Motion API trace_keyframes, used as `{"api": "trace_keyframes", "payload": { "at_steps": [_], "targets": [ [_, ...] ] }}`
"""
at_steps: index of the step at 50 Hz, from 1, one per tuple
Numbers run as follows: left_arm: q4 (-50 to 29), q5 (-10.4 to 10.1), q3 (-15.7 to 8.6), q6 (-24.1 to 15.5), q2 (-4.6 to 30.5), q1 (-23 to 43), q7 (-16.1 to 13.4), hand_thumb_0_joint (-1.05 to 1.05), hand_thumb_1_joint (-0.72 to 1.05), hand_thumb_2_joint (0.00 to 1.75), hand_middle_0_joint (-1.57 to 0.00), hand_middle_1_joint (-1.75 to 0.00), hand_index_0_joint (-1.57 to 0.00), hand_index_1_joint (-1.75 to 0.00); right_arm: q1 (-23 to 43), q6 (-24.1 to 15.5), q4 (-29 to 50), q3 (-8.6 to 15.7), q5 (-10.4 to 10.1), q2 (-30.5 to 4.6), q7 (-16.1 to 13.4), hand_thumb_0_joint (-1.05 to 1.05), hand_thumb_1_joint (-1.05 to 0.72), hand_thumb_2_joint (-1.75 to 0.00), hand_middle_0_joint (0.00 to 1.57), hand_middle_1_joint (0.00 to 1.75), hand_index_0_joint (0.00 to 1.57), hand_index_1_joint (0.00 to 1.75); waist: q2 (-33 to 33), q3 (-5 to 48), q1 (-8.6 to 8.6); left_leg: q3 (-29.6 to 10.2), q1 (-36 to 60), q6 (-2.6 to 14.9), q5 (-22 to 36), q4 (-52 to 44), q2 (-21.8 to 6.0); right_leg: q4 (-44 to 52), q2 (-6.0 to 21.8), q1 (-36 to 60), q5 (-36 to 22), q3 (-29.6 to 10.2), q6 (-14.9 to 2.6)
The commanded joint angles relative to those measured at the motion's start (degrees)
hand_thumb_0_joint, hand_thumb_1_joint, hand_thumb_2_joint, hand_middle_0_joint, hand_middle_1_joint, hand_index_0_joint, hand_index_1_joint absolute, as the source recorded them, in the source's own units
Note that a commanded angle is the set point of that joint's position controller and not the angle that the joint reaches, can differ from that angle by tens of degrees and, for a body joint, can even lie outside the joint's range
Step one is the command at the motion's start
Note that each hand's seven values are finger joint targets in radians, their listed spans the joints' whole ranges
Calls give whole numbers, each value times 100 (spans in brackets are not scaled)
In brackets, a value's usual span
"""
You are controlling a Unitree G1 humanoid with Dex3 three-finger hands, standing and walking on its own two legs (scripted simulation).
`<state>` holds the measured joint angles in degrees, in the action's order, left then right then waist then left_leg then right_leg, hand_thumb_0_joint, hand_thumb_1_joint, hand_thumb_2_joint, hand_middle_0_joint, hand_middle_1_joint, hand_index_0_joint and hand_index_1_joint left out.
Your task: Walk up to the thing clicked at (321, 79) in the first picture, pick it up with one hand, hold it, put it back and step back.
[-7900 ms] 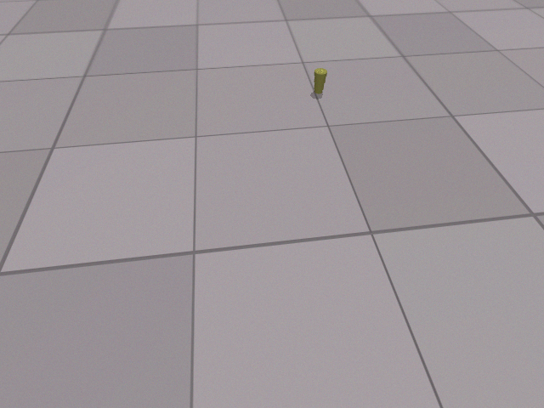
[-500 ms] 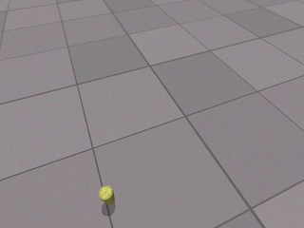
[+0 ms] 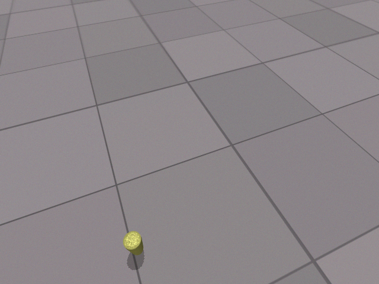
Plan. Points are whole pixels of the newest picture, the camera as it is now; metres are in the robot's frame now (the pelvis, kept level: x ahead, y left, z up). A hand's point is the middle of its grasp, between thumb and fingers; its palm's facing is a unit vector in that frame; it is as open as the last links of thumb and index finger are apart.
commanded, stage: stand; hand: left
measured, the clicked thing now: (135, 245) +0.40 +0.29 -0.71
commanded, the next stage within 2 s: go down in 0.62 s
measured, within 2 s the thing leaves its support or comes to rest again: neither
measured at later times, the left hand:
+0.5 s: hand out of the picture +0.07 +0.26 -0.16, palm faces -0.02 -0.94 -0.35, open 7.3 cm
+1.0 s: hand out of the picture +0.15 +0.27 -0.16, palm faces +0.04 -0.94 -0.35, open 12.0 cm
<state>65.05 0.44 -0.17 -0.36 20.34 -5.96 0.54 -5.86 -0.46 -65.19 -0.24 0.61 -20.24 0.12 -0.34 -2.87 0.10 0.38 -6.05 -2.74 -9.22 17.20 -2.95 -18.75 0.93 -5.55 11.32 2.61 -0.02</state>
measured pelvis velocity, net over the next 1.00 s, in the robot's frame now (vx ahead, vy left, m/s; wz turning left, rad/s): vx -0.01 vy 0.01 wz -0.01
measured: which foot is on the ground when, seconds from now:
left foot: down 0.00-1.00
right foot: down 0.00-1.00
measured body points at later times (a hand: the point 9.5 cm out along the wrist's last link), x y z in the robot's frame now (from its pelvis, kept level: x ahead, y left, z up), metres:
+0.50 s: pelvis +0.00 +0.00 +0.00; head +0.01 +0.00 +0.45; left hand +0.08 +0.31 -0.13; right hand +0.08 -0.30 -0.13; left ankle +0.00 +0.15 -0.75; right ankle -0.01 -0.12 -0.75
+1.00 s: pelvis -0.01 +0.01 -0.02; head +0.04 +0.01 +0.43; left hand +0.15 +0.32 -0.14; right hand +0.08 -0.26 -0.14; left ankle +0.00 +0.15 -0.75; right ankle -0.01 -0.12 -0.75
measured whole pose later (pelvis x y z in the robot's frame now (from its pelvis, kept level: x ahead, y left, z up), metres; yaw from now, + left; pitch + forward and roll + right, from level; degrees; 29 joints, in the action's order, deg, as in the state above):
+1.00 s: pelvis -0.01 +0.01 -0.02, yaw +0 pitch +5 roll +0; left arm 57.3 4.5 -10.8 1.4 19.7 2.0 1.6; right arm -12.7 -2.6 -44.9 1.4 -1.4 -14.3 -1.6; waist 0.8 -1.5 -1.2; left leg 0.3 -23.0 -2.0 -14.7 32.3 -2.8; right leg -32.8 1.4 -22.1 16.1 2.0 0.2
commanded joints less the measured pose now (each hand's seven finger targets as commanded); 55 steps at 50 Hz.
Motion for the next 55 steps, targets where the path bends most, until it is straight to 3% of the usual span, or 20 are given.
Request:
{"api": "trace_keyframes", "payload": {
  "at_steps": [1, 16, 25, 35, 36, 37, 38, 39, 40, 41, 42, 44, 46, 50, 54, 55],
  "targets": [
    [-341, 2, -247, -129, 1258, 192, -95, 0, 90, 90, -20, -30, -20, -30, 217, -108, 353, 218, -1, -1184, -50, 0, -90, -90, 20, 30, 20, 30, 53, 428, -5, -396, 100, 261, 786, -178, -525, 361, 700, -7, -829, -527, -94],
    [-372, 4, -244, -130, 1249, 165, -94, 0, 90, 90, -20, -30, -20, -30, 213, -113, 395, 212, 0, -1184, -56, 0, -90, -90, 20, 30, 20, 30, -38, 506, 1, -380, 138, 292, 964, -150, -545, 315, 724, 89, -1077, -529, -122],
    [-375, 7, -246, -137, 1248, 154, -98, 0, 90, 90, -20, -30, -20, -30, 125, -96, 392, 213, 5, -1194, -56, 0, -90, -90, 20, 30, 20, 30, 36, 470, -24, -362, 129, 315, 729, -157, -538, 398, 738, 21, -868, -579, -110],
    [-384, 8, -251, -132, 1264, 106, -93, 0, 90, 90, -20, -30, -20, -30, 189, -119, 416, 218, -1, -1199, -67, 0, -90, -90, 20, 30, 20, 30, -25, 479, 16, -391, 206, 300, 969, -179, -564, 304, 704, 32, -1019, -529, -103],
    [-382, 6, -242, -135, 1251, 120, -91, 0, 82, 82, -12, -22, -12, -22, 145, -121, 412, 211, 1, -1191, -67, 0, -92, -90, 20, 30, 20, 30, 1, 422, -5, -367, 166, 294, 896, -191, -549, 337, 703, -24, -951, -543, -95],
    [-2392, -282, -227, -647, 181, 2130, -165, 0, 74, 74, -4, -14, -4, -14, 59, -381, 1967, 25, -385, -231, -183, 0, -100, -93, 20, 30, 20, 30, -174, -172, -696, 364, -603, 323, -147, 226, 356, 73, 15, -1234, -389, -192, -21],
    [-1924, -261, -365, -562, 547, 2543, -201, 0, 66, 66, 0, -6, -2, -6, -235, -365, 1672, 35, -402, -382, -231, 0, -102, -93, 20, 30, 20, 30, 147, 45, -476, 345, -574, 364, -290, 259, 360, 104, 39, -890, -117, -130, 15],
    [-986, -104, -776, -374, 1170, 1459, -223, 0, 58, 58, 0, -6, -1, -4, -466, -313, 1655, 183, -406, -603, -282, 0, -102, -93, 20, 30, 20, 30, 271, 47, -293, 325, -719, 359, -266, 309, 342, 75, -26, -867, 31, -45, -23],
    [-616, 23, -888, -258, 1245, 1293, -152, 0, 50, 50, 0, -6, -2, -4, -554, -287, 1748, 259, -365, -589, -275, 0, -102, -93, 20, 30, 20, 30, 364, 314, -264, 296, -869, 374, -184, 549, 371, -82, -22, -971, 20, -48, -37],
    [-783, 100, -958, -251, 1357, 1665, -68, 0, 42, 42, 0, -7, -2, -5, -535, -310, 1946, 295, -349, -576, -275, 0, -101, -93, 20, 30, 20, 30, 363, 411, -207, 278, -975, 384, -145, 703, 352, -275, -37, -1079, -5, -38, -57],
    [-846, 242, -1139, -298, 1540, 1705, -20, 0, 34, 34, -1, -8, -2, -6, -549, -346, 2069, 395, -259, -583, -289, 0, -101, -93, 20, 30, 20, 30, 359, 846, -130, 256, -971, 372, -32, 873, 339, -498, -8, -992, -204, -78, -45],
    [-629, 426, -1383, -150, 1423, 719, 33, 0, 18, 21, -2, -7, -4, -6, -773, -374, 2267, 495, -169, -519, -237, 0, -99, -92, 20, 30, 20, 30, -54, 1396, 127, 218, -1210, 297, 336, 1173, 389, -911, 3, -886, -522, -80, -97],
    [-895, 471, -1354, 9, 1177, 462, 47, 0, 9, 20, -2, -9, -4, -8, -838, -387, 2511, 513, -184, -450, -226, 0, -98, -92, 20, 30, 20, 30, -243, 1584, 150, 205, -1167, 259, 560, 1259, 400, -1073, -44, -920, -689, -78, -115],
    [-1572, 432, -1539, 413, 1222, 429, -2, 0, -16, 13, -4, -8, -6, -6, -683, -421, 2965, 517, -224, -384, -206, 0, -94, -91, 20, 30, 20, 30, -112, 1487, 52, 170, -1460, 273, 342, 1422, 367, -1141, -84, -1186, -398, -41, -96],
    [-2066, 353, -1435, 602, 996, 414, 65, 0, -36, 10, -6, -9, -7, -8, -765, -515, 3123, 502, -206, -324, -206, 0, -90, -90, 20, 30, 20, 30, -119, 1405, -74, 116, -1849, 260, 58, 1859, 272, -1633, -127, -1842, -57, 0, -92],
    [-2558, 334, -1483, 586, 1049, 572, 68, 0, -40, 8, -6, -10, -8, -9, -738, -557, 3273, 534, -202, -330, -229, 0, -89, -89, 20, 30, 20, 30, -245, 1585, -74, 126, -1818, 260, 78, 1975, 280, -1732, -101, -1906, -99, -28, -90]
  ]
}}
